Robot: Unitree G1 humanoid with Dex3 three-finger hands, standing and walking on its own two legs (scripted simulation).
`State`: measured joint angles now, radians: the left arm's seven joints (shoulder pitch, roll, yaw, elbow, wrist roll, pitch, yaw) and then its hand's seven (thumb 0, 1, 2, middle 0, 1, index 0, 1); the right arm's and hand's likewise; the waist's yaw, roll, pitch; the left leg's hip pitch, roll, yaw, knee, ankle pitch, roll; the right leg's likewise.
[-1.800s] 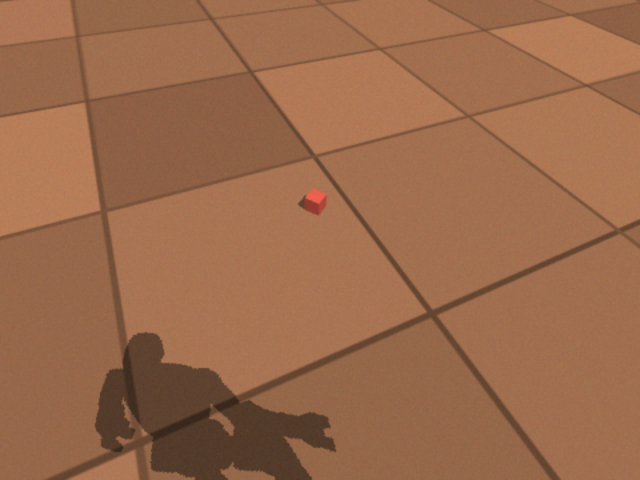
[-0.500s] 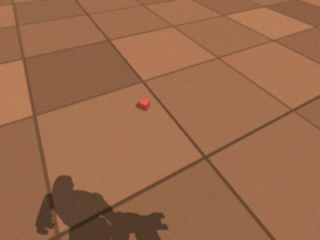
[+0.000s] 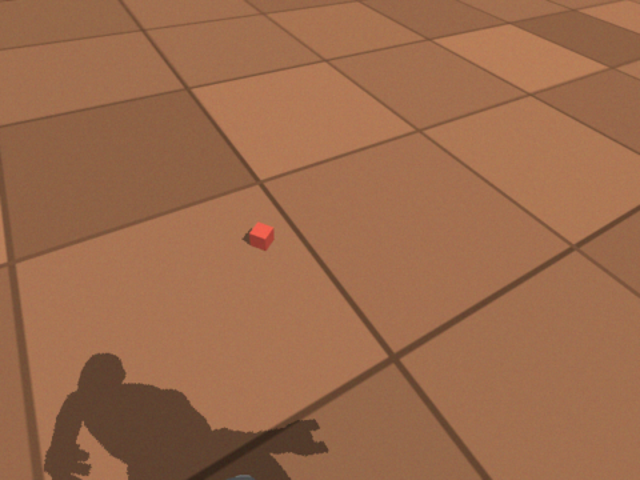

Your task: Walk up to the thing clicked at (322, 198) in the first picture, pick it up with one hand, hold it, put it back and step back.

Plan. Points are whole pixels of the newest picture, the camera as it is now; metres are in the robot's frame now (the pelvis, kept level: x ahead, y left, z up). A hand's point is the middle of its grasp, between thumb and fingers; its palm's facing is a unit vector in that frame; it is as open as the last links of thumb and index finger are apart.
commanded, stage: walk up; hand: left
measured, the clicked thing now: (261, 236) +1.14 +0.23 -0.72
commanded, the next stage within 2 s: none
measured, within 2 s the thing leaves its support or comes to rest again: neither
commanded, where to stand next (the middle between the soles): +0.75 +0.00 m, yaw -3 degrees
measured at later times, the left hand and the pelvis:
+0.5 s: hand (177, 336) +0.35 +0.24 -0.12, palm faces -0.11 -0.90 -0.41, open 7.3 cm; pelvis +0.21 -0.03 -0.01, yaw -4 degrees
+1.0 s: hand (170, 281) +0.48 +0.29 -0.15, palm faces -0.13 -0.93 -0.34, open 7.4 cm; pelvis +0.41 +0.02 +0.01, yaw -4 degrees
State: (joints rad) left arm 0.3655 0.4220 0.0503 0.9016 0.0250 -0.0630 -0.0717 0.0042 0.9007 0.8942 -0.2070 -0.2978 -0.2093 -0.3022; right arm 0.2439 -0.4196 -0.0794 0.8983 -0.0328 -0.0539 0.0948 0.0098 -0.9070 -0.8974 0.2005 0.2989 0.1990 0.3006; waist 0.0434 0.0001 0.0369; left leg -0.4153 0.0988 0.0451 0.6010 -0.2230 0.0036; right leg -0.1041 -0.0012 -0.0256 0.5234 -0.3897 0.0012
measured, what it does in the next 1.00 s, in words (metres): walks ahead: right foot, then left foot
